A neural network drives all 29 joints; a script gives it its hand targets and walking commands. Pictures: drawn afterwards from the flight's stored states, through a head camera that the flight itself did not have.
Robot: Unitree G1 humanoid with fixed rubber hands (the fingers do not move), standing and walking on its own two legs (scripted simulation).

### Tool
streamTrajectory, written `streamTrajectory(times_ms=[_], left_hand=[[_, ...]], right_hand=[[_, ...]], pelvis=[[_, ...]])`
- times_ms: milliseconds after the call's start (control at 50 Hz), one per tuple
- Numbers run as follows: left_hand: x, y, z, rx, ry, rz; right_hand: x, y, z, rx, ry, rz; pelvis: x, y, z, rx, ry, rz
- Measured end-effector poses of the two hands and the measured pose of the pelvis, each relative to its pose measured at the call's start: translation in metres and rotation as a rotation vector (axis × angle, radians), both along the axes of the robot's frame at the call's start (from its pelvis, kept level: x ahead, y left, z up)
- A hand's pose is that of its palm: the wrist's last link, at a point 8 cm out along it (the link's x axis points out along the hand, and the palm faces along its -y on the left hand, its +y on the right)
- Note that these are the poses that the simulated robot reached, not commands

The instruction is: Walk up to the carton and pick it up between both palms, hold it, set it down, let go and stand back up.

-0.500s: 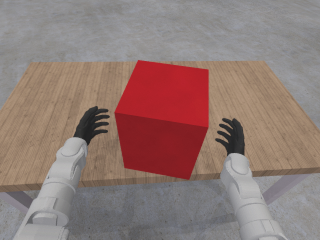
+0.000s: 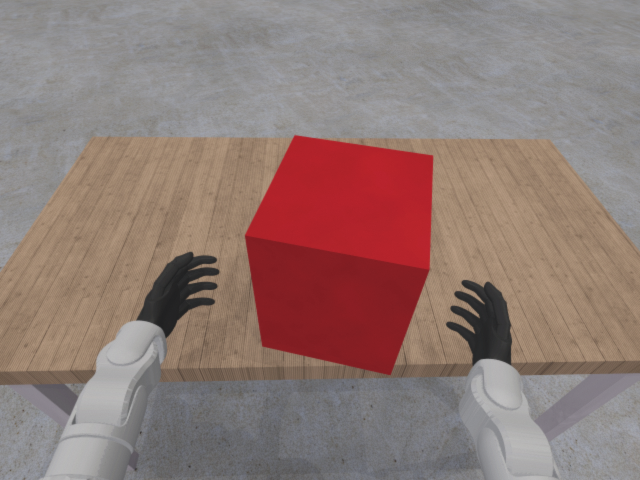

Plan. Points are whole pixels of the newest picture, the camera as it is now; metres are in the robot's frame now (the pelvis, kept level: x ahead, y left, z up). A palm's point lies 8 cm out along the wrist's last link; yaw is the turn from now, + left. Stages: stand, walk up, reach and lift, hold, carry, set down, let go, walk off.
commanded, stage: set down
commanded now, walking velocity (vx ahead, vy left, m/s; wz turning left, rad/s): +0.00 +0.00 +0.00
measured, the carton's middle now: (343, 256) +0.40 -0.01 +0.04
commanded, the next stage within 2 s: none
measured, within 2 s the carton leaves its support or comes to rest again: neither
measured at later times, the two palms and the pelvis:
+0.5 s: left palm (135, 381) +0.21 +0.23 +0.05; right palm (507, 401) +0.19 -0.18 +0.05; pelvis +0.03 +0.00 +0.00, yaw +0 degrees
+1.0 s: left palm (122, 410) +0.19 +0.24 +0.03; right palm (501, 413) +0.18 -0.18 +0.03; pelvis +0.03 +0.00 +0.00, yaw +1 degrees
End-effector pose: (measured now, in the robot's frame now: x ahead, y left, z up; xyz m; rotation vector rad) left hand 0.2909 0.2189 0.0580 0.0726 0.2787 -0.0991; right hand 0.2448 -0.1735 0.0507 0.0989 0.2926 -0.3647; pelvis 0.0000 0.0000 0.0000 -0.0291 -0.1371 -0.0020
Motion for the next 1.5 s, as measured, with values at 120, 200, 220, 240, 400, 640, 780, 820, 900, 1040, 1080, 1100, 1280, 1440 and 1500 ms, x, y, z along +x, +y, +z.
streamTrajectory(times_ms=[120,200,220,240,400,640,780,820,900,1040,1080,1100,1280,1440,1500], left_hand=[[-0.014,0.004,0.002,-0.005,-0.002,0.005],[-0.026,0.004,0.000,-0.012,0.004,0.002],[-0.029,0.005,-0.002,-0.016,0.009,0.004],[-0.032,0.005,-0.003,-0.020,0.012,0.007],[-0.059,0.006,-0.006,-0.027,0.012,0.016],[-0.094,0.014,-0.011,-0.010,0.049,0.013],[-0.103,0.021,-0.018,0.011,0.077,0.035],[-0.104,0.023,-0.020,0.015,0.081,0.043],[-0.105,0.024,-0.024,0.022,0.096,0.057],[-0.101,0.023,-0.030,0.033,0.115,0.078],[-0.101,0.024,-0.034,0.037,0.126,0.084],[-0.101,0.024,-0.035,0.037,0.134,0.088],[-0.102,0.017,-0.049,0.045,0.182,0.111],[-0.103,0.012,-0.059,0.056,0.223,0.133],[-0.105,0.010,-0.063,0.061,0.234,0.141]], right_hand=[[-0.014,-0.004,0.002,-0.005,0.001,-0.005],[-0.026,-0.007,0.002,-0.014,0.016,-0.004],[-0.029,-0.008,0.001,-0.016,0.024,-0.003],[-0.031,-0.008,0.001,-0.016,0.027,-0.002],[-0.047,-0.004,0.003,-0.007,0.044,0.021],[-0.059,0.001,-0.002,0.001,0.085,0.028],[-0.062,0.004,-0.009,0.003,0.099,0.031],[-0.063,0.004,-0.012,-0.002,0.107,0.034],[-0.062,0.003,-0.018,-0.009,0.120,0.048],[-0.061,-0.004,-0.025,-0.039,0.138,0.070],[-0.061,-0.006,-0.029,-0.043,0.147,0.075],[-0.061,-0.007,-0.030,-0.046,0.152,0.077],[-0.063,-0.018,-0.044,-0.066,0.185,0.104],[-0.063,-0.027,-0.055,-0.084,0.205,0.136],[-0.064,-0.029,-0.059,-0.088,0.214,0.153]], pelvis=[[0.009,0.000,0.001,-0.001,-0.010,-0.006],[0.014,0.000,0.001,0.000,-0.017,-0.009],[0.015,-0.001,0.001,0.000,-0.016,-0.007],[0.016,-0.001,0.001,0.000,-0.016,-0.007],[0.023,-0.002,0.002,-0.001,-0.021,-0.007],[0.028,-0.001,0.002,-0.006,-0.022,0.005],[0.029,0.001,0.001,-0.009,-0.024,0.008],[0.030,0.002,0.001,-0.010,-0.024,0.007],[0.030,0.003,0.001,-0.012,-0.023,0.009],[0.030,0.003,0.001,-0.010,-0.017,0.008],[0.031,0.002,0.001,-0.009,-0.015,0.007],[0.031,0.002,0.002,-0.009,-0.014,0.006],[0.032,-0.002,0.002,-0.005,-0.006,0.001],[0.031,-0.007,0.003,0.001,-0.006,0.000],[0.030,-0.010,0.003,0.003,-0.008,0.001]])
